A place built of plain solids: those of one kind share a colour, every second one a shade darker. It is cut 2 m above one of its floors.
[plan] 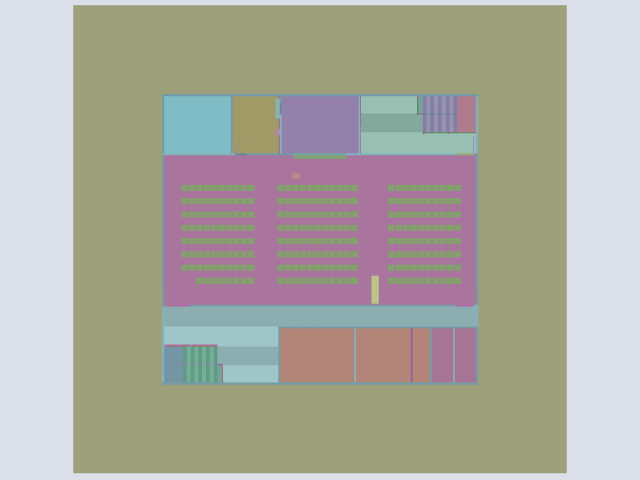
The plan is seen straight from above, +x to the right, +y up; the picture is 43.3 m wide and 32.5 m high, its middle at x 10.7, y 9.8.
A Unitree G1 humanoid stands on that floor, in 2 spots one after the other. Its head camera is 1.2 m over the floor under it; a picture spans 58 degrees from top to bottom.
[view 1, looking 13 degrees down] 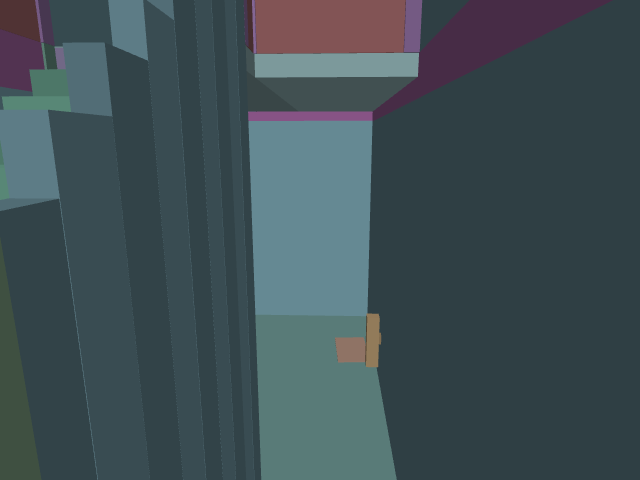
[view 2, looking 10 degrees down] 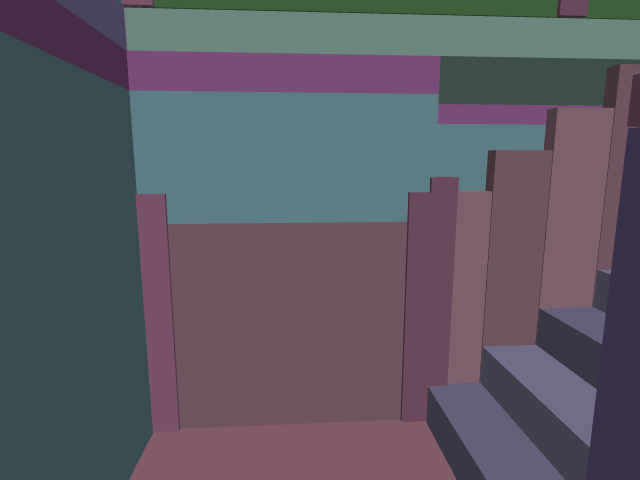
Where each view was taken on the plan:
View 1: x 0.79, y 0.74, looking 2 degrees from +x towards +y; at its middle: wall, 7.28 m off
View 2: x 20.62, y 18.95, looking -94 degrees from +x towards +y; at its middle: back_stair_pan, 1.88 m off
